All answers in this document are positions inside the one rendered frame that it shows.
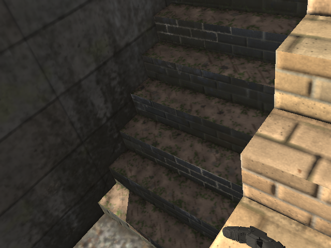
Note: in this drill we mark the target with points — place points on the robot right hand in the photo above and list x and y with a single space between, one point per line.
252 236

